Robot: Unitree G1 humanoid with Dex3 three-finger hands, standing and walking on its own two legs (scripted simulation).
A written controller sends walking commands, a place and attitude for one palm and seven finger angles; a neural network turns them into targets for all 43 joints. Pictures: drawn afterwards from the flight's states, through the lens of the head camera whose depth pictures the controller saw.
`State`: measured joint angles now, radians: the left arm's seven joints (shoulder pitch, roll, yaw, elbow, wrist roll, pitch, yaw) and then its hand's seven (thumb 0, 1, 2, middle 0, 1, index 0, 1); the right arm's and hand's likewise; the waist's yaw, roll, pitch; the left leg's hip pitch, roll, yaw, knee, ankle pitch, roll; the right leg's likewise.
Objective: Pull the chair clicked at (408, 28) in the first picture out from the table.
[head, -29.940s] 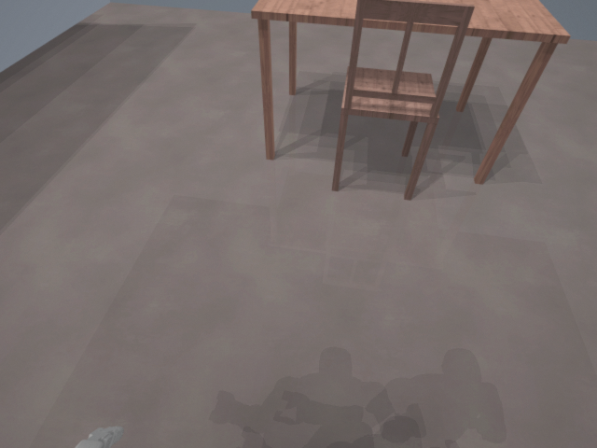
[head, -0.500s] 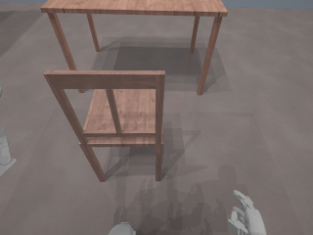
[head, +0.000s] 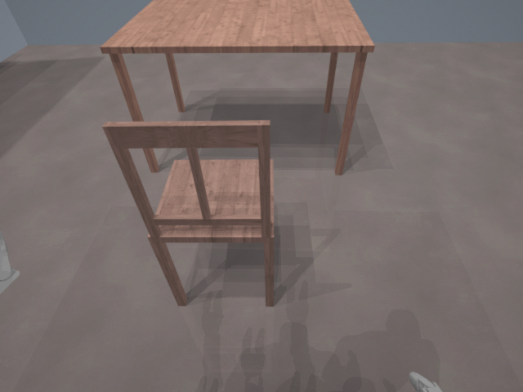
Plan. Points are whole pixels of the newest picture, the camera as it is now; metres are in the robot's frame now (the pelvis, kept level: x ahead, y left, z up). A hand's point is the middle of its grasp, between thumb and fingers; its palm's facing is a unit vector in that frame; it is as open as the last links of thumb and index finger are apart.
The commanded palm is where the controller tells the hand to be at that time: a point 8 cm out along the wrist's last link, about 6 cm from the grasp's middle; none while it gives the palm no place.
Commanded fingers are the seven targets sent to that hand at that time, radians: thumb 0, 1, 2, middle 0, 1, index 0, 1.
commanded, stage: stop stepping back and stand still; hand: left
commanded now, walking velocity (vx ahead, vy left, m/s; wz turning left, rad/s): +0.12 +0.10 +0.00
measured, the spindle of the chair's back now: (199, 184) +0.64 +0.19 -0.09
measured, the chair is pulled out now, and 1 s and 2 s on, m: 0.65 0.65 0.65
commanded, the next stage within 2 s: let the arm hang, fingers relaxed in 0.98 s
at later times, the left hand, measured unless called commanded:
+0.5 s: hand out of the picture +0.22 +0.29 +0.20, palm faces +0.40 -0.72 -0.57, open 7.4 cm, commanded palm +0.15 +0.33 +0.19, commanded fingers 0.00 0.90 0.90 -0.20 -0.30 -0.20 -0.30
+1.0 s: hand (10, 257) +0.23 +0.30 +0.18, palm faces +0.37 -0.77 -0.52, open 7.4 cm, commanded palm +0.17 +0.34 +0.19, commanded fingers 0.00 0.90 0.90 -0.20 -0.30 -0.20 -0.30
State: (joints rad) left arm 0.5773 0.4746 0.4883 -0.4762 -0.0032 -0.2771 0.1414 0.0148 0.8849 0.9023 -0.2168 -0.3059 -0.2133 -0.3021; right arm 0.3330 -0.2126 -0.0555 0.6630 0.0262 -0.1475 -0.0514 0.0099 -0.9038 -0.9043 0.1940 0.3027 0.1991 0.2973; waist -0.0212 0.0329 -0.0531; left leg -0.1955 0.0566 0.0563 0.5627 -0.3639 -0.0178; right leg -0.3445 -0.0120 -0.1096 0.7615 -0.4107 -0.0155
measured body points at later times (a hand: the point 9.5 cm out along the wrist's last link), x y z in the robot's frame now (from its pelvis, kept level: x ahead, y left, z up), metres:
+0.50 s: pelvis +0.00 +0.03 +0.01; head +0.03 +0.04 +0.46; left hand +0.19 +0.33 +0.23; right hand +0.17 -0.23 -0.06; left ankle +0.01 +0.14 -0.73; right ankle -0.01 -0.08 -0.71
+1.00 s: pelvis +0.02 +0.04 +0.01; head +0.05 +0.05 +0.46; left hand +0.21 +0.34 +0.20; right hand +0.19 -0.20 -0.07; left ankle +0.01 +0.14 -0.73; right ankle +0.02 -0.07 -0.73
